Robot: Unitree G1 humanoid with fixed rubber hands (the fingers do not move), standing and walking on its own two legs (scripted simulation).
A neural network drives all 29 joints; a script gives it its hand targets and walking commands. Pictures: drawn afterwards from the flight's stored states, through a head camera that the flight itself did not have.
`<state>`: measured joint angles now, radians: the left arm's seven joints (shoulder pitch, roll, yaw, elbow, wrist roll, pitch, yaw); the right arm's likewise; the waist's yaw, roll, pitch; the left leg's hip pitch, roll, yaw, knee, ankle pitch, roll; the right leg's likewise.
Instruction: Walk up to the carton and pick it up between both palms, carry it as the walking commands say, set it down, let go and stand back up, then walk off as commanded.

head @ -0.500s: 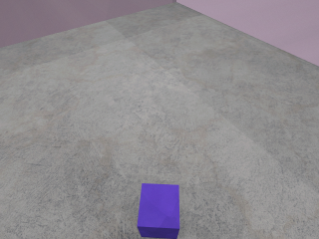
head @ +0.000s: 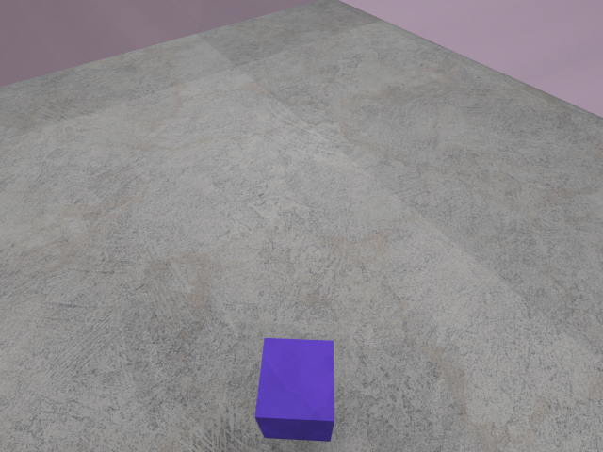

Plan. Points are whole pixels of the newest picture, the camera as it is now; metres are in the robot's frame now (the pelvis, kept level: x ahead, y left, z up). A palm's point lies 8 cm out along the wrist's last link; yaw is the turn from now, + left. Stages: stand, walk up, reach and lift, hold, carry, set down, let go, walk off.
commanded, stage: stand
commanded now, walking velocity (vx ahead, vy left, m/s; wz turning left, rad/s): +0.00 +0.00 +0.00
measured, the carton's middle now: (297, 390) +0.40 +0.04 -0.66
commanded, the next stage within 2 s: reach and lift in 0.70 s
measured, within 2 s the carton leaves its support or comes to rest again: neither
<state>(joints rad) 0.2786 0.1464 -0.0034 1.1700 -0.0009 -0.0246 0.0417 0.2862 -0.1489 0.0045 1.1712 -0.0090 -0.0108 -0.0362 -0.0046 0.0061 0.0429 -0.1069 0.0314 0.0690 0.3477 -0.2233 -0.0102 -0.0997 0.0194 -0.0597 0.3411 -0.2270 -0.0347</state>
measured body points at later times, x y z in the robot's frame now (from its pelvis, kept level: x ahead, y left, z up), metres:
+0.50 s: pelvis -0.01 -0.01 +0.00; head -0.01 -0.01 +0.45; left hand -0.02 +0.22 -0.16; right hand -0.03 -0.23 -0.17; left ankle -0.02 +0.12 -0.75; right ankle -0.03 -0.09 -0.75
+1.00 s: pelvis -0.03 +0.00 -0.03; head +0.03 +0.00 +0.42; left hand +0.15 +0.23 -0.15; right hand +0.15 -0.23 -0.14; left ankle -0.02 +0.12 -0.75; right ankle -0.03 -0.09 -0.75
